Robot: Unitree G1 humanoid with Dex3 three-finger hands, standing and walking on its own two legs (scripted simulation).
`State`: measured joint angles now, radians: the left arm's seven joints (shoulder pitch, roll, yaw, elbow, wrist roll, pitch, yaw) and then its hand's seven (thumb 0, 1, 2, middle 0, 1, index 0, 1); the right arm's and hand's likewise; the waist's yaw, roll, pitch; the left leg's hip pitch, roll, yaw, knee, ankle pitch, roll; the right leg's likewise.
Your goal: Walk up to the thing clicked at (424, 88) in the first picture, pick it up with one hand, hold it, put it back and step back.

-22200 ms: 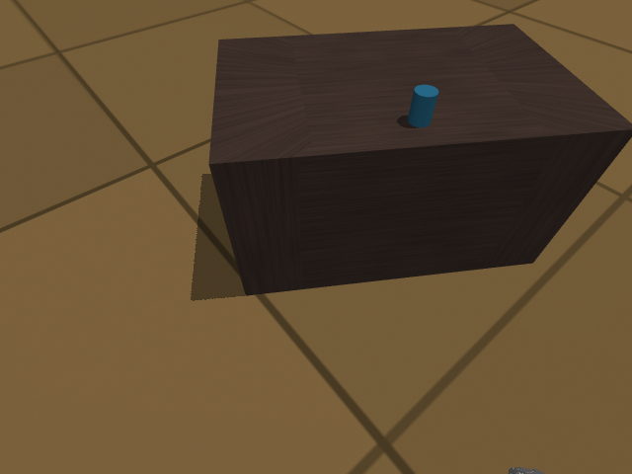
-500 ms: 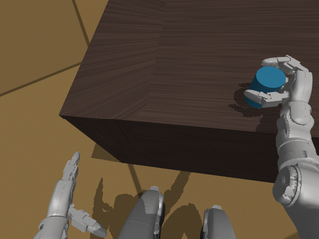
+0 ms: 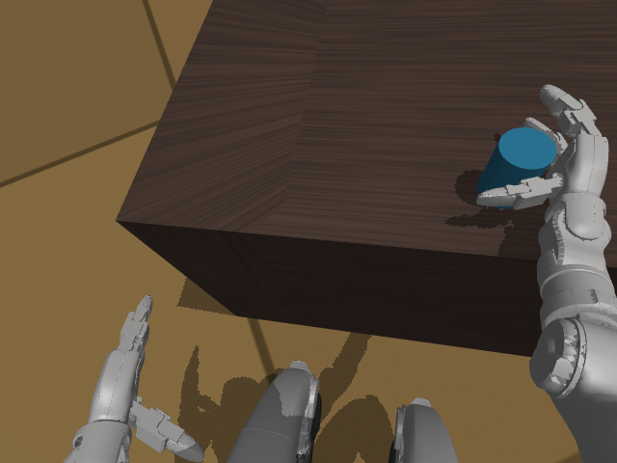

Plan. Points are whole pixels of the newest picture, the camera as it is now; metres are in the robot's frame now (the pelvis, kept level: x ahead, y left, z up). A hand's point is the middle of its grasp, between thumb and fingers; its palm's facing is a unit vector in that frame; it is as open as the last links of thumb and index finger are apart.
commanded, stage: withdraw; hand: right
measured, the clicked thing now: (512, 170) +0.50 -0.17 +0.02
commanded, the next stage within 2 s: rise in 0.30 s
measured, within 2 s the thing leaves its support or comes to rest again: neither
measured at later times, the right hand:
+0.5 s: hand out of the picture +0.50 -0.25 +0.17, palm faces +0.16 +0.98 -0.13, open 17.5 cm
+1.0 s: hand out of the picture +0.37 -0.29 +0.12, palm faces +0.28 +0.91 -0.30, open 17.5 cm
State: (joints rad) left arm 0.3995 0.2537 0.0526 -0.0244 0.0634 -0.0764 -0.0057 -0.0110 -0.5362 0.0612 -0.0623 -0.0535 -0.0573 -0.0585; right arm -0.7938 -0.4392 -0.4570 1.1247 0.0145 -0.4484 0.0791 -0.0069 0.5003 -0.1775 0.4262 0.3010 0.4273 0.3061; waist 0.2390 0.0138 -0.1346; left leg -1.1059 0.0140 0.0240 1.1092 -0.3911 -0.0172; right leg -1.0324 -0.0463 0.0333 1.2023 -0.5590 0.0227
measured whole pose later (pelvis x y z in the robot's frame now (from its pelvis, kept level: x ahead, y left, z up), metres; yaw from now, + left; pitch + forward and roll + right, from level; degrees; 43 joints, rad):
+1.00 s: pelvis +0.05 +0.00 +0.08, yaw -1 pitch +7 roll +1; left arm 0.37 0.27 0.10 0.25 -0.07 0.01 0.01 -0.01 -0.53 0.08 -0.06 -0.05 -0.05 -0.06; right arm -0.13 -0.42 -0.27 0.51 0.05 -0.02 0.02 -0.01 0.57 -0.05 0.06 0.06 0.06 0.06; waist 0.02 -0.02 -0.15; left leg -0.49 0.02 0.02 0.66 -0.30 -0.02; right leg -0.40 -0.04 0.01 0.70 -0.43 0.02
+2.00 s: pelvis +0.01 +0.02 +0.07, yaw -2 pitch +2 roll -1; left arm 0.37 0.17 0.03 0.36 -0.03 -0.11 0.07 -0.01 -0.16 0.36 -0.11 -0.15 -0.11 -0.16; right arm 0.53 -0.23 -0.16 -0.09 0.05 -0.15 -0.03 -0.01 0.54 -0.06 0.06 0.05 0.06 0.06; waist -0.03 -0.01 -0.04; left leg -0.47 0.04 0.03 0.74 -0.30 0.00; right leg -0.38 -0.02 0.03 0.74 -0.39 0.04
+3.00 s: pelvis +0.03 +0.00 +0.07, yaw -2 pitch -1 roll +0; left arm 0.22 0.36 0.02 0.85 0.04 0.00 0.01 0.01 0.90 0.90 -0.20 -0.30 -0.20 -0.30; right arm 0.27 -0.36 -0.02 0.76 -0.05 -0.02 -0.01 0.00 0.52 -0.07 0.06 0.06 0.06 0.06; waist 0.02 -0.01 -0.01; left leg -0.41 0.05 0.03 0.77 -0.35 -0.02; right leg -0.31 -0.01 0.02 0.78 -0.45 0.01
